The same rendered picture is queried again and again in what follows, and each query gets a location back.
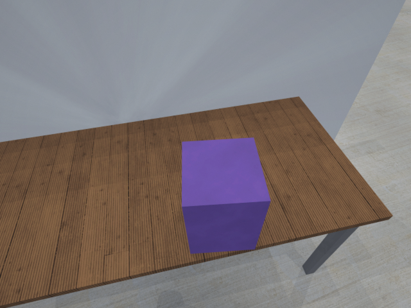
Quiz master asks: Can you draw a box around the table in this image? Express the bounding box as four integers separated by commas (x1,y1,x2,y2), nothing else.
0,97,393,308

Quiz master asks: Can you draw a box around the carton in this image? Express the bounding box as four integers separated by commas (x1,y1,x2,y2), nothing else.
182,137,271,254

